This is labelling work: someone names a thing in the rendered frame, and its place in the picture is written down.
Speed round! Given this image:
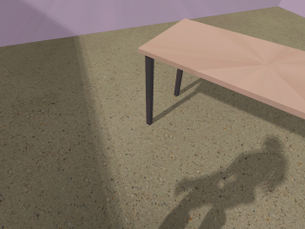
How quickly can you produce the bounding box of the table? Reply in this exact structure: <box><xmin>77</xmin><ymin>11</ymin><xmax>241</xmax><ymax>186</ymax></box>
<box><xmin>138</xmin><ymin>18</ymin><xmax>305</xmax><ymax>125</ymax></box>

